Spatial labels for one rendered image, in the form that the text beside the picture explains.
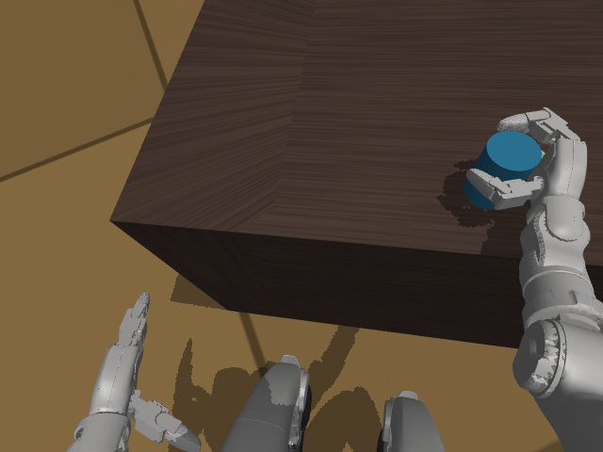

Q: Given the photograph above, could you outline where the can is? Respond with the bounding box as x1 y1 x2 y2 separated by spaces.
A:
464 131 542 210

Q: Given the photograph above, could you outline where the right robot arm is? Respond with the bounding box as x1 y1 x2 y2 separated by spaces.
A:
513 195 603 452

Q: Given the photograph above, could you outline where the left robot arm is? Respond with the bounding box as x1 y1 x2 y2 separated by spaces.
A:
66 412 131 452

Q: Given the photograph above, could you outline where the left robot hand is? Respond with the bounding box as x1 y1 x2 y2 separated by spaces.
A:
89 292 202 452

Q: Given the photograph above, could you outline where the left robot foot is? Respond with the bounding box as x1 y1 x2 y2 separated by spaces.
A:
288 384 312 452

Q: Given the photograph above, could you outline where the right robot hand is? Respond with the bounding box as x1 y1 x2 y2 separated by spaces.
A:
466 107 587 210

